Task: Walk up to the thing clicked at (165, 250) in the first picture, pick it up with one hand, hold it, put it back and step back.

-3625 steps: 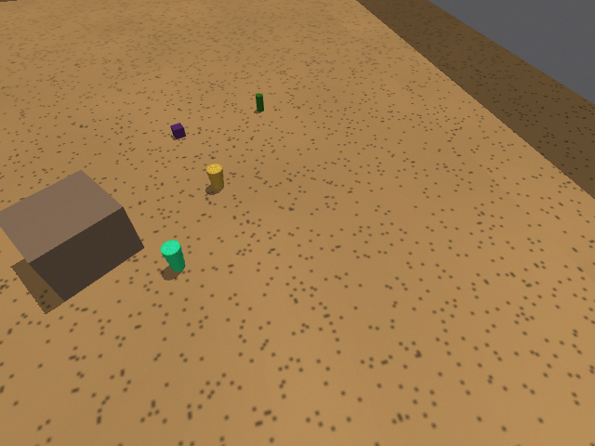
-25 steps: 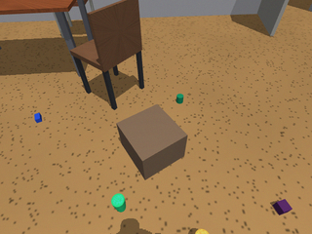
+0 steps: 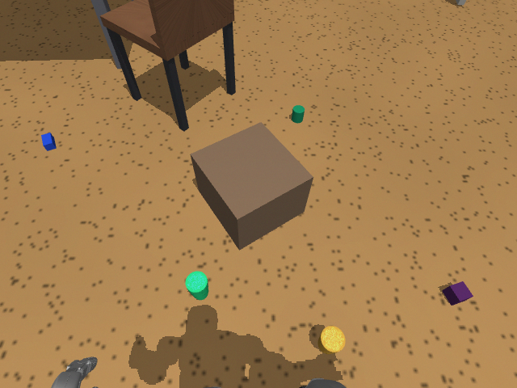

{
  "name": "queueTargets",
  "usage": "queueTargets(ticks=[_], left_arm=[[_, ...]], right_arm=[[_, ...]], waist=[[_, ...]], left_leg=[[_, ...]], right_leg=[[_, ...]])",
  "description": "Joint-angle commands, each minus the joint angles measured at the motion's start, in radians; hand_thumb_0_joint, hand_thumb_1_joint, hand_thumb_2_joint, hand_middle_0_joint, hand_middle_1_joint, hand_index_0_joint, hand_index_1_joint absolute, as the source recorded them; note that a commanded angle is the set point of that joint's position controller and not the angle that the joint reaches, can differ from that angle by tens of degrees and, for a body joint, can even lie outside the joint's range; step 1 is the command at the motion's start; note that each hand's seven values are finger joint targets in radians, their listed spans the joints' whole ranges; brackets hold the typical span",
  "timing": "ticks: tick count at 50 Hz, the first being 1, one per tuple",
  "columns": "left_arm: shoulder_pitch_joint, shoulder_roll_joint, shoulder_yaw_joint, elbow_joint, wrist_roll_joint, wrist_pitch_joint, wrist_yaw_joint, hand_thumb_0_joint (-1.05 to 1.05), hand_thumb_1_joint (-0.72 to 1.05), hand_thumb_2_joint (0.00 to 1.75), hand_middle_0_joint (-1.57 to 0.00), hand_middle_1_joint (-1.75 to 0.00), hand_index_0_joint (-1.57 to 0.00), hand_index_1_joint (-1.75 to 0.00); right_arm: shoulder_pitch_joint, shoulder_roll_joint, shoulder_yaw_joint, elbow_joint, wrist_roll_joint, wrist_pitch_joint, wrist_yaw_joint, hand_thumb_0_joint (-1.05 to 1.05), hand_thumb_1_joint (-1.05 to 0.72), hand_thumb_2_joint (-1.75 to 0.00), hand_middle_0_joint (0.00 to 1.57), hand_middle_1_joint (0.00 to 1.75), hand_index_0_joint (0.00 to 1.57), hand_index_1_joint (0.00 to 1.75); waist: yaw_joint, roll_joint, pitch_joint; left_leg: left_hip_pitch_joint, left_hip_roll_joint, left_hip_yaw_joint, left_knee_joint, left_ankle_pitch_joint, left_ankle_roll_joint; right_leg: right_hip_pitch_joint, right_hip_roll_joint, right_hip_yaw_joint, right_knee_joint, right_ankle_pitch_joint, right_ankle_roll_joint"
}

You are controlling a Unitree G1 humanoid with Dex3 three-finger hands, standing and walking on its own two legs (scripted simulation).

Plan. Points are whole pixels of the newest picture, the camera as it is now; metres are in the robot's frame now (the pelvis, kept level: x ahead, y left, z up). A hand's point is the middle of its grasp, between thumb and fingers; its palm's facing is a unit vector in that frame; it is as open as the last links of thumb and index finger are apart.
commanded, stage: step back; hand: left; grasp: from above
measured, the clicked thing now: (198, 287) +0.50 +0.20 -0.70
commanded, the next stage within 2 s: none
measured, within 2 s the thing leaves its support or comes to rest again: neither
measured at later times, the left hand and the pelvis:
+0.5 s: hand out of the picture +0.03 +0.29 -0.15, palm faces -0.11 -0.91 -0.41, open 7.4 cm; pelvis -0.10 +0.03 -0.01, yaw -5 degrees
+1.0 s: hand out of the picture -0.10 +0.31 -0.14, palm faces -0.04 -0.94 -0.35, open 7.4 cm; pelvis -0.23 +0.05 +0.01, yaw -3 degrees
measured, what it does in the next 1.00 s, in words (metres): walks backwards: left foot, then right foot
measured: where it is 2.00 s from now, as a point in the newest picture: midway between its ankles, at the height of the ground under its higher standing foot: outside the picture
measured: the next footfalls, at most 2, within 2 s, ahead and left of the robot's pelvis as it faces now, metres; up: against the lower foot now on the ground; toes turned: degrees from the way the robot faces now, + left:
left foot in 0.02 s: +0.02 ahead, +0.12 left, +0.00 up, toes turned -3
right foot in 0.46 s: -0.07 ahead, -0.08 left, +0.00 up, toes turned -2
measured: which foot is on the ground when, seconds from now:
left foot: up 0.00-0.00, down 0.02-0.50, up 0.52-0.80, down 0.82-1.00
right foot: down 0.00-0.04, up 0.06-0.44, down 0.46-0.84, up 0.86-1.00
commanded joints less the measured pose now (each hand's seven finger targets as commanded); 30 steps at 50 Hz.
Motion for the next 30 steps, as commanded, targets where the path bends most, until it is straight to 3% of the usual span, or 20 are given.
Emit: queueTargets(ticks=[1,2,3,4,5,7,8,10,11,12,16,20,22,23,24,25,26,27,29,30], left_arm=[[-0.012,0.166,0.035,-0.131,-0.024,0.001,0.010,0.00,0.90,0.90,-0.20,-0.30,-0.20,-0.30],[-0.003,0.143,0.030,-0.130,-0.025,0.009,0.016,0.00,0.90,0.90,-0.20,-0.30,-0.20,-0.30],[0.022,0.163,0.035,-0.128,-0.014,0.016,0.024,0.00,0.90,0.90,-0.20,-0.30,-0.20,-0.30],[0.006,0.166,0.034,-0.120,-0.012,0.015,0.030,0.00,0.90,0.90,-0.20,-0.30,-0.20,-0.30],[-0.023,0.183,0.042,-0.126,-0.009,0.016,0.030,0.00,0.90,0.90,-0.20,-0.30,-0.20,-0.30],[0.057,0.178,0.041,-0.112,-0.028,0.019,0.022,0.00,0.90,0.90,-0.20,-0.30,-0.20,-0.30],[0.087,0.176,0.038,-0.113,-0.027,0.019,0.021,0.00,0.90,0.90,-0.20,-0.30,-0.20,-0.30],[0.092,0.180,0.042,-0.122,-0.017,0.013,0.020,0.00,0.90,0.90,-0.20,-0.30,-0.20,-0.30],[0.070,0.177,0.044,-0.133,-0.013,0.007,0.018,0.00,0.90,0.90,-0.20,-0.30,-0.20,-0.30],[0.057,0.169,0.041,-0.148,-0.012,0.002,0.018,0.00,0.90,0.90,-0.20,-0.30,-0.20,-0.30],[0.075,0.169,0.049,-0.159,-0.008,-0.005,0.013,0.00,0.90,0.90,-0.20,-0.30,-0.20,-0.30],[0.142,0.170,0.056,-0.139,0.000,-0.009,0.000,0.00,0.90,0.90,-0.20,-0.30,-0.20,-0.30],[0.218,0.162,0.059,-0.114,0.004,-0.017,-0.004,0.00,0.90,0.90,-0.20,-0.30,-0.20,-0.30],[0.241,0.176,0.063,-0.107,0.007,-0.021,-0.003,0.00,0.90,0.90,-0.20,-0.30,-0.20,-0.30],[0.237,0.233,0.075,-0.119,0.018,-0.026,-0.002,0.00,0.90,0.90,-0.20,-0.30,-0.20,-0.30],[0.177,0.306,0.090,-0.144,0.004,-0.023,-0.007,0.00,0.90,0.90,-0.20,-0.30,-0.20,-0.30],[0.096,0.336,0.094,-0.194,0.018,-0.027,-0.003,0.00,0.90,0.90,-0.20,-0.30,-0.20,-0.30],[0.079,0.295,0.091,-0.211,0.014,-0.028,0.000,0.00,0.90,0.90,-0.20,-0.30,-0.20,-0.30],[0.046,0.230,0.075,-0.233,0.006,-0.031,0.007,0.00,0.90,0.90,-0.20,-0.30,-0.20,-0.30],[0.019,0.220,0.074,-0.231,0.008,-0.028,0.009,0.00,0.90,0.90,-0.20,-0.30,-0.20,-0.30]], right_arm=[[0.075,-0.221,-0.066,-0.060,-0.034,-0.033,-0.015,0.00,-0.90,-0.90,0.20,0.30,0.20,0.30],[0.067,-0.273,-0.075,-0.073,-0.039,-0.037,-0.017,0.00,-0.90,-0.90,0.20,0.30,0.20,0.30],[0.076,-0.292,-0.075,-0.082,-0.031,-0.038,-0.019,0.00,-0.90,-0.90,0.20,0.30,0.20,0.30],[0.051,-0.305,-0.077,-0.096,-0.028,-0.038,-0.022,0.00,-0.90,-0.90,0.20,0.30,0.20,0.30],[0.028,-0.281,-0.076,-0.106,-0.028,-0.037,-0.026,0.00,-0.90,-0.90,0.20,0.30,0.20,0.30],[-0.033,-0.226,-0.061,-0.126,-0.033,-0.037,-0.040,0.00,-0.90,-0.90,0.20,0.30,0.20,0.30],[-0.036,-0.211,-0.058,-0.134,-0.025,-0.039,-0.046,0.00,-0.90,-0.90,0.20,0.30,0.20,0.30],[0.010,-0.198,-0.059,-0.139,-0.021,-0.040,-0.050,0.00,-0.90,-0.90,0.20,0.30,0.20,0.30],[0.039,-0.188,-0.059,-0.140,-0.019,-0.038,-0.051,0.00,-0.90,-0.90,0.20,0.30,0.20,0.30],[0.055,-0.189,-0.059,-0.141,-0.016,-0.038,-0.053,0.00,-0.90,-0.90,0.20,0.30,0.20,0.30],[0.059,-0.216,-0.064,-0.161,-0.013,-0.034,-0.051,0.00,-0.90,-0.90,0.20,0.30,0.20,0.30],[0.002,-0.232,-0.063,-0.186,-0.011,-0.029,-0.041,0.00,-0.90,-0.90,0.20,0.30,0.20,0.30],[-0.038,-0.234,-0.060,-0.194,-0.001,-0.024,-0.036,0.00,-0.90,-0.90,0.20,0.30,0.20,0.30],[-0.049,-0.212,-0.053,-0.196,0.005,-0.022,-0.033,0.00,-0.90,-0.90,0.20,0.30,0.20,0.30],[-0.055,-0.187,-0.045,-0.206,0.012,-0.022,-0.031,0.00,-0.90,-0.90,0.20,0.30,0.20,0.30],[-0.080,-0.151,-0.039,-0.211,0.015,-0.019,-0.034,0.00,-0.90,-0.90,0.20,0.30,0.20,0.30],[-0.053,-0.171,-0.051,-0.195,0.006,-0.011,-0.041,0.00,-0.90,-0.90,0.20,0.30,0.20,0.30],[-0.012,-0.197,-0.057,-0.175,0.007,-0.012,-0.038,0.00,-0.90,-0.90,0.20,0.30,0.20,0.30],[0.024,-0.183,-0.044,-0.148,0.015,-0.015,-0.031,0.00,-0.90,-0.90,0.20,0.30,0.20,0.30],[0.046,-0.164,-0.038,-0.141,0.013,-0.018,-0.035,0.00,-0.90,-0.90,0.20,0.30,0.20,0.30]], waist=[[0.010,0.157,-0.225],[0.009,0.235,-0.210],[-0.002,0.172,-0.225],[-0.022,0.229,-0.223],[-0.024,0.193,-0.215],[0.038,0.169,-0.220],[0.048,0.162,-0.225],[0.019,0.148,-0.258],[0.001,0.135,-0.243],[-0.015,0.145,-0.238],[-0.029,0.141,-0.220],[-0.001,0.138,-0.220],[0.044,0.119,-0.250],[0.054,0.082,-0.264],[0.051,-0.060,-0.253],[0.064,-0.233,-0.175],[0.063,-0.264,-0.130],[0.042,-0.192,-0.099],[0.017,-0.098,-0.113],[0.000,-0.098,-0.121]], left_leg=[[0.155,0.192,-0.214,-0.334,0.679,0.025],[0.240,0.300,-0.352,-0.338,0.830,0.106],[0.187,0.344,-0.325,-0.290,0.909,0.168],[0.121,0.382,-0.406,-0.335,0.811,0.192],[0.122,0.343,-0.348,-0.332,0.753,0.172],[0.220,0.234,-0.178,-0.261,0.793,0.104],[0.243,0.231,-0.162,-0.254,0.762,0.103],[0.331,0.254,-0.190,-0.220,0.784,0.143],[0.336,0.245,-0.182,-0.219,0.789,0.132],[0.361,0.264,-0.198,-0.214,0.791,0.159],[0.313,0.310,-0.213,-0.208,0.754,0.211],[0.146,0.280,-0.200,-0.226,0.497,0.167],[0.081,0.254,-0.169,-0.178,0.405,0.124],[0.023,0.222,-0.144,-0.141,0.324,0.085],[-0.107,0.130,-0.086,-0.028,0.184,0.026],[-0.159,-0.056,0.018,0.168,-0.093,-0.033],[-0.106,-0.057,-0.058,0.403,-0.260,-0.049],[-0.093,-0.042,-0.109,0.461,-0.247,-0.050],[-0.133,-0.089,-0.132,0.492,-0.157,-0.044],[-0.154,-0.104,-0.118,0.495,-0.133,-0.049]], right_leg=[[0.002,0.044,0.043,0.232,0.126,-0.070],[-0.178,0.172,0.082,0.346,-0.346,-0.059],[-0.147,0.161,0.166,0.462,-0.429,-0.052],[-0.142,0.171,0.197,0.539,-0.441,-0.052],[-0.146,0.164,0.233,0.566,-0.390,-0.060],[-0.223,0.164,0.239,0.600,-0.246,-0.060],[-0.228,0.165,0.219,0.601,-0.218,-0.058],[-0.230,0.155,0.191,0.563,-0.234,-0.029],[-0.225,0.154,0.181,0.517,-0.236,-0.019],[-0.230,0.142,0.174,0.464,-0.250,-0.012],[-0.160,0.108,0.130,0.313,-0.265,-0.013],[0.015,0.092,0.068,0.110,-0.176,-0.044],[0.137,0.084,0.053,-0.078,-0.001,-0.075],[0.187,0.049,0.113,-0.122,0.074,-0.096],[0.213,-0.079,0.315,-0.155,0.146,-0.155],[0.092,-0.247,0.509,-0.251,0.198,-0.297],[-0.065,-0.353,0.622,-0.287,0.226,-0.382],[-0.096,-0.336,0.590,-0.276,0.262,-0.368],[-0.017,-0.200,0.357,-0.213,0.378,-0.293],[0.006,-0.155,0.285,-0.192,0.374,-0.254]])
